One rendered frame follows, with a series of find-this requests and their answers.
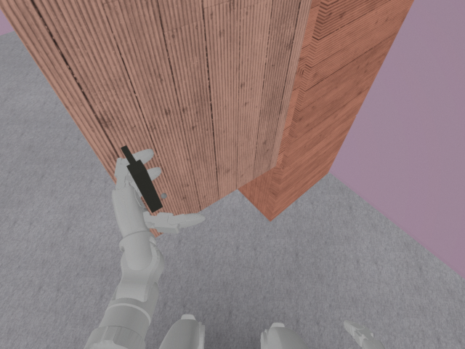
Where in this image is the left robot hand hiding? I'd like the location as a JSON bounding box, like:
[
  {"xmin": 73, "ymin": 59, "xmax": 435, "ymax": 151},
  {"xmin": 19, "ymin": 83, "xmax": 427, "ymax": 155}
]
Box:
[{"xmin": 112, "ymin": 149, "xmax": 205, "ymax": 238}]

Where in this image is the handle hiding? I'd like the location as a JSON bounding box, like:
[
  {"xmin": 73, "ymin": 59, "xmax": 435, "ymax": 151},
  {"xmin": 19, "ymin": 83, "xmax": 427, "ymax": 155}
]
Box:
[{"xmin": 121, "ymin": 145, "xmax": 163, "ymax": 213}]

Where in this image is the right robot hand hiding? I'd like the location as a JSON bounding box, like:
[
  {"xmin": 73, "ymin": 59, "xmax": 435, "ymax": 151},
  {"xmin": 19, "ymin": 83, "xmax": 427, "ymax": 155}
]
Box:
[{"xmin": 344, "ymin": 320, "xmax": 386, "ymax": 349}]

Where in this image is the right robot shin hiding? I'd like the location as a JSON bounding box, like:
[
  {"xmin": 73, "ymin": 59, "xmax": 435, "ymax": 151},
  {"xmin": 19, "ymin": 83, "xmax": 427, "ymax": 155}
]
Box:
[{"xmin": 270, "ymin": 322, "xmax": 285, "ymax": 328}]

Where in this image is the cupboard door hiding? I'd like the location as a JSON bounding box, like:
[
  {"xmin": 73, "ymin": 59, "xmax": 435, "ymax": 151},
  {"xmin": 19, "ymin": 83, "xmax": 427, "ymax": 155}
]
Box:
[{"xmin": 0, "ymin": 0, "xmax": 312, "ymax": 237}]

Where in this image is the robot left thigh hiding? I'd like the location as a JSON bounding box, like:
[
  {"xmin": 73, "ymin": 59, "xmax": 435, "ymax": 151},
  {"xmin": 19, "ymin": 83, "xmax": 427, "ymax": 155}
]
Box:
[{"xmin": 159, "ymin": 319, "xmax": 205, "ymax": 349}]

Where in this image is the left robot forearm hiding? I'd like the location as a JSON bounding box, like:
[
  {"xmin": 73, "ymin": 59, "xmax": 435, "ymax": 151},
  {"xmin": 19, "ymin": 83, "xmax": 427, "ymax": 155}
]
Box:
[{"xmin": 84, "ymin": 230, "xmax": 165, "ymax": 349}]

